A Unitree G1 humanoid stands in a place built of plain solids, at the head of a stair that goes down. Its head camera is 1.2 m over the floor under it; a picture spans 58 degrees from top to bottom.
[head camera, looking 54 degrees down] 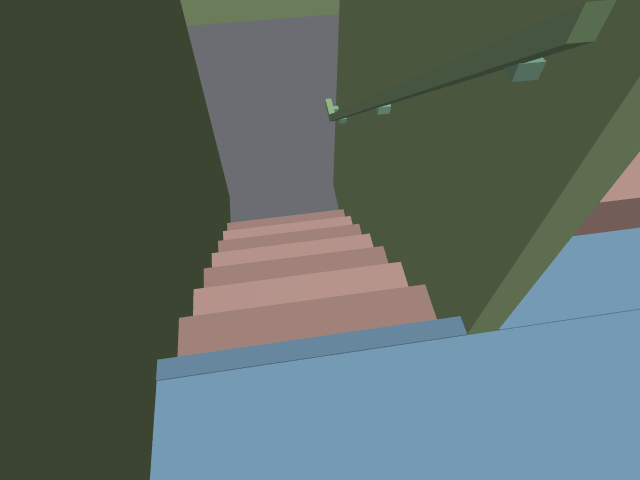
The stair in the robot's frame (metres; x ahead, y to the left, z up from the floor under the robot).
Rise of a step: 0.20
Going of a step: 0.23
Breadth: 0.90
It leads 9 degrees to the left of straight ahead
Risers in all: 8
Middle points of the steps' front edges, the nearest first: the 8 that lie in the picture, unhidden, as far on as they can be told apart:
0.52 0.02 0.00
0.75 0.05 -0.20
0.97 0.09 -0.40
1.20 0.12 -0.60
1.43 0.16 -0.79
1.65 0.19 -0.99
1.88 0.23 -1.19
2.11 0.26 -1.39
